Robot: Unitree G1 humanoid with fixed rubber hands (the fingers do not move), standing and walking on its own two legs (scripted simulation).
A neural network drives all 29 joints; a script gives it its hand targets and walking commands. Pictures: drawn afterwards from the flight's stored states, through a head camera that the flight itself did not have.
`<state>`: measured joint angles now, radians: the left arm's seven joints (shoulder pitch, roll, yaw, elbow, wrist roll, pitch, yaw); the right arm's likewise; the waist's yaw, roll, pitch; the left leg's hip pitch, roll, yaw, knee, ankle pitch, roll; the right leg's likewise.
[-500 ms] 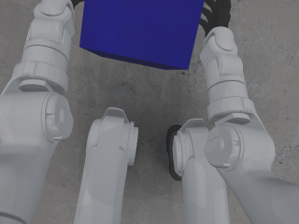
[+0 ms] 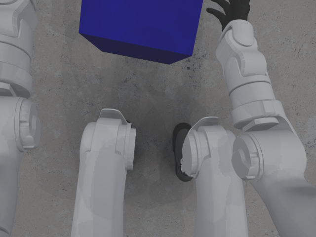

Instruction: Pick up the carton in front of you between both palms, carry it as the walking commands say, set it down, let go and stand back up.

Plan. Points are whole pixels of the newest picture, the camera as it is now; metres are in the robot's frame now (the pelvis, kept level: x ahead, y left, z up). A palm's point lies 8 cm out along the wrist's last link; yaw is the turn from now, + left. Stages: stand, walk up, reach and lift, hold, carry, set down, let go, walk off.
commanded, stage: set down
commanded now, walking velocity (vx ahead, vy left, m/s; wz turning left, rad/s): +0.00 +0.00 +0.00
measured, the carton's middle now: (143, 10) +0.55 +0.08 -0.26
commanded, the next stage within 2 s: let go in 0.86 s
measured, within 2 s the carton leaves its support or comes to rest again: neither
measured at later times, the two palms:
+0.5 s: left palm out of the picture +0.53 +0.30 +0.02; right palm out of the picture +0.52 -0.09 +0.02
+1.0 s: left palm out of the picture +0.52 +0.31 +0.16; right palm out of the picture +0.51 -0.10 +0.16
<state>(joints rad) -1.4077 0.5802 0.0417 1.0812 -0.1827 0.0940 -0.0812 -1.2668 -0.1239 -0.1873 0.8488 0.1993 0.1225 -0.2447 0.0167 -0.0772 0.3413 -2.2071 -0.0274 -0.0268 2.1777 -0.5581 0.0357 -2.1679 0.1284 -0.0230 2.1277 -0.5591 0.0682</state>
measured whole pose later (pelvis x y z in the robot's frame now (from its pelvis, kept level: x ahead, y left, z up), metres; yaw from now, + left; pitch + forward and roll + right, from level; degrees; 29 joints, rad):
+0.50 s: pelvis +0.02 +0.00 +0.13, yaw +1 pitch +43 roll -5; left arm -1.23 0.51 0.19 0.96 -0.05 0.16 -0.13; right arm -1.04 -0.02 -0.29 0.62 0.04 0.20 -0.24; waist -0.01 -0.04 0.06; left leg -1.96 -0.05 -0.04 1.70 -0.49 0.03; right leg -1.92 0.09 0.00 1.66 -0.50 0.05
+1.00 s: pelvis +0.05 +0.02 +0.27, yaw +4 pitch +42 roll -3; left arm -1.06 0.42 0.29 0.95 0.08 0.12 -0.15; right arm -0.82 0.00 -0.29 0.58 -0.07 0.17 -0.16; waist -0.02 -0.01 -0.04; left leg -1.54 -0.07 -0.05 1.14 -0.33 0.04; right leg -1.49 0.05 0.04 1.10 -0.35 0.05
